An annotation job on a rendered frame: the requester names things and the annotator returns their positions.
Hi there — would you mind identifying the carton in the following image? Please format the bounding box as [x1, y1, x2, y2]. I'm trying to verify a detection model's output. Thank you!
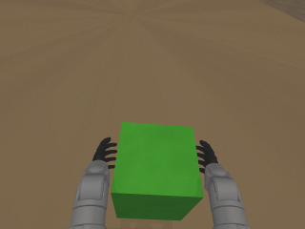
[111, 122, 204, 220]

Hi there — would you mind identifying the robot right forearm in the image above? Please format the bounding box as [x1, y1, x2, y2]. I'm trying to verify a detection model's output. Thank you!
[204, 163, 253, 229]

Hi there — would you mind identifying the robot left hand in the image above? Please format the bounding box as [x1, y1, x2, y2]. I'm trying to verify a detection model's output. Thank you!
[92, 137, 117, 169]

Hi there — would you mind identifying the robot left forearm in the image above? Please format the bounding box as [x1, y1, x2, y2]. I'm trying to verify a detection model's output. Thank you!
[67, 159, 110, 229]

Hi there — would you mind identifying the robot right hand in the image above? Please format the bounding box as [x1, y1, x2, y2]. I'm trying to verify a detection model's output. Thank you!
[195, 140, 218, 174]

